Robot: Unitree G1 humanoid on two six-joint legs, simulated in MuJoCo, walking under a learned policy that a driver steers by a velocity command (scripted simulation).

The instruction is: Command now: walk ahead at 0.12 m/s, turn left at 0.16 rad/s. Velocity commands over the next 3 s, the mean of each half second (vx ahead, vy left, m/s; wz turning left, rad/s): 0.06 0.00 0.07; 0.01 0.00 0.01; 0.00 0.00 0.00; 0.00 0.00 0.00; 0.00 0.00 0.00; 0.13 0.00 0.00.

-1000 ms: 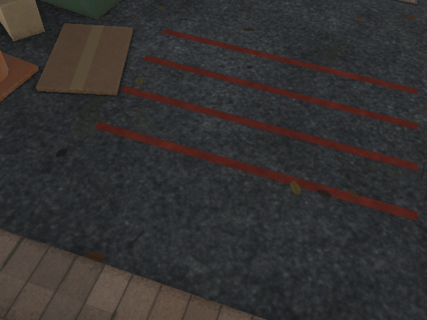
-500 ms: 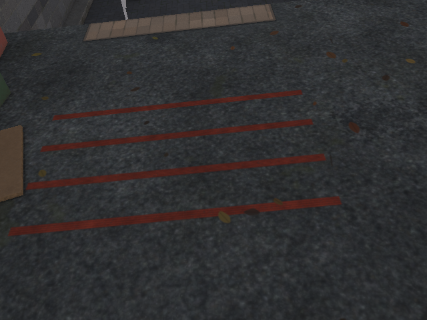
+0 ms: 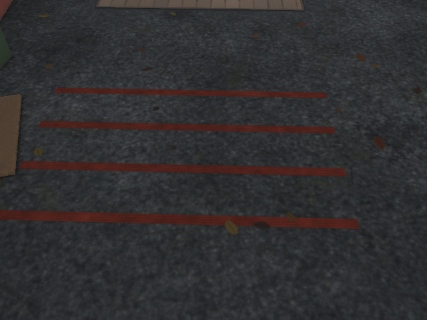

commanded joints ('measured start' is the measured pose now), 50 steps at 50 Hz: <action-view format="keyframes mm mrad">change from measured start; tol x32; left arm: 1 24 128 28 -1 -4 1 10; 50 -149 -11 -35 208 -19 69 -25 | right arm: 1 -96 35 24 -60 29 -31 15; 6 416 -160 -12 124 -14 -27 -6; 50 129 44 81 277 9 43 -77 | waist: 1 19 -103 141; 7 -166 164 -440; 13 -43 12 -13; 50 -85 -40 68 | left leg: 1 248 23 59 -165 77 1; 4 644 8 147 -307 105 -11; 6 1191 330 -126 261 900 149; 9 734 369 -295 -138 13 282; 13 201 264 -179 -224 -86 278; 22 135 131 -75 -323 -535 139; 50 401 62 13 -248 -488 35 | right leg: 1 -260 -173 137 -85 475 -167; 7 -797 41 51 1243 -244 -34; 19 -543 -19 35 338 587 -1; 28 30 -102 91 -369 514 -39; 30 -25 -243 199 -352 912 -127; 50 -111 -122 118 -449 587 -82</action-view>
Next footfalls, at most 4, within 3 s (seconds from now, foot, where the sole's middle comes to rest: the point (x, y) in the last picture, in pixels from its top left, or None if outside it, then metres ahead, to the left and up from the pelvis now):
0.08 left None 0.20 0.15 -0.86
0.56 right None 0.21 -0.05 -0.86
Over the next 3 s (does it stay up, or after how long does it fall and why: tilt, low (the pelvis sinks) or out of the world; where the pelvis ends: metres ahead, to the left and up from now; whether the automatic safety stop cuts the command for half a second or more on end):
stays up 0.25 0.03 -0.09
